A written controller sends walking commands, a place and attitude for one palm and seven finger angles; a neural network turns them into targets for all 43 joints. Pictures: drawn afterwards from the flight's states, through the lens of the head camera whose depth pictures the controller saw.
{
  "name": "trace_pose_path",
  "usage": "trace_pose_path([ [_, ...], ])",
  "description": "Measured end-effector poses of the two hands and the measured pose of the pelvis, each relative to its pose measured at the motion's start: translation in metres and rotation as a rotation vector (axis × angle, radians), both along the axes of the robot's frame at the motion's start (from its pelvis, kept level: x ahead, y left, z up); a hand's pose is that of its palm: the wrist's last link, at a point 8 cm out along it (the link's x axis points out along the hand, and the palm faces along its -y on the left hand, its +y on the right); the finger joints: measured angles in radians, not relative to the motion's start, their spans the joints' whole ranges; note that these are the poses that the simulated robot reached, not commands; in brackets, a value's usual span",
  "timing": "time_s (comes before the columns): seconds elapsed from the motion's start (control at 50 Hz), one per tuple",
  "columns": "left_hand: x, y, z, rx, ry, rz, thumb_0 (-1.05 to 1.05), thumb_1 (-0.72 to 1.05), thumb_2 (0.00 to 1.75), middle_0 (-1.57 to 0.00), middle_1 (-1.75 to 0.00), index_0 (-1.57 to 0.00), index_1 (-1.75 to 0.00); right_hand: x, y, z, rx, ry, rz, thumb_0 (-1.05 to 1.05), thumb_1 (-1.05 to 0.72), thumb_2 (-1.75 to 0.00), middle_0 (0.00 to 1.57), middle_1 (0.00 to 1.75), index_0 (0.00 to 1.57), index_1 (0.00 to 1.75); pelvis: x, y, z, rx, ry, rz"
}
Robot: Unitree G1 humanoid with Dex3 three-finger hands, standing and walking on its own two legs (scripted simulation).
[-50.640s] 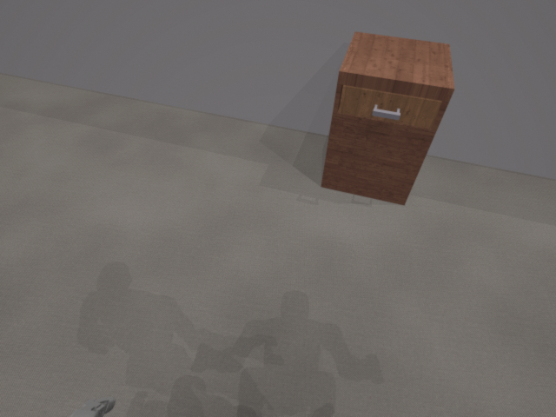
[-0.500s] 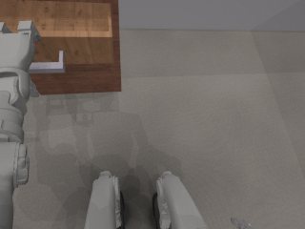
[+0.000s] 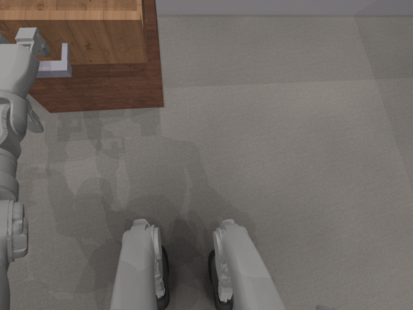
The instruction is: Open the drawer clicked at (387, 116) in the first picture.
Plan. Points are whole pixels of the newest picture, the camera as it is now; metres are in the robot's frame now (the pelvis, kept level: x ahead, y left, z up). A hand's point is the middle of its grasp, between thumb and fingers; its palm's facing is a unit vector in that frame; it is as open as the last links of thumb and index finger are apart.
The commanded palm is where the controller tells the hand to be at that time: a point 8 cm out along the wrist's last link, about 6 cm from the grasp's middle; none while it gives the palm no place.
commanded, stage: lower the fingers behind the handle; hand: left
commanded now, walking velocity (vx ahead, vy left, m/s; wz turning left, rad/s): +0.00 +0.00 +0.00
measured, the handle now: (39, 59) +0.57 +0.30 -0.04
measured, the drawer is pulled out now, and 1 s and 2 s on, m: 0.12 0.12 0.12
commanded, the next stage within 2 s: lift the fingers back up to retry in 0.92 s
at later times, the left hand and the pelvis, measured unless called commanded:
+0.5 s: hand (25, 84) +0.52 +0.31 -0.03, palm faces +0.00 +0.02 -1.00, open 13.8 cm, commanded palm +0.52 +0.27 -0.02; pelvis -0.01 +0.00 -0.02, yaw +0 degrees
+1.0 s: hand (25, 84) +0.52 +0.31 -0.03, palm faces -0.03 +0.03 -1.00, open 13.8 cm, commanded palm +0.52 +0.27 -0.02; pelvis -0.02 +0.00 -0.03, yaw +0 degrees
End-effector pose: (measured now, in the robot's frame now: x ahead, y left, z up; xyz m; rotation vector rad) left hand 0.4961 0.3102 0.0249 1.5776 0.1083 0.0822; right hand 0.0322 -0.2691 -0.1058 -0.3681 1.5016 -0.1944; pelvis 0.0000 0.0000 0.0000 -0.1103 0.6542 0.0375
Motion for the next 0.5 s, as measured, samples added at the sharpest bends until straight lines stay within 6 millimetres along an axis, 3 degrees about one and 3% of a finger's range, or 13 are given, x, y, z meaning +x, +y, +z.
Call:
trace_pose_path([
  [0.26, 0.002, -0.002, 0.002, 0.006, 0.036, 0.030, 0.00, -0.49, 0.31, -0.29, -1.24, -0.32, -1.20, 0.023, 0.006, -0.008, 0.027, -0.061, 0.016, 0.00, -0.90, -0.90, 0.20, 0.30, 0.20, 0.30, 0.000, -0.001, -0.002, 0.000, -0.005, -0.002],
  [0.5, 0.000, 0.001, -0.003, 0.015, -0.019, -0.011, 0.00, -0.49, 0.30, -0.27, -1.30, -0.32, -1.20, 0.016, 0.003, -0.024, 0.010, -0.042, 0.038, 0.00, -0.90, -0.90, 0.20, 0.30, 0.20, 0.30, -0.006, 0.000, -0.022, -0.002, 0.000, 0.000],
])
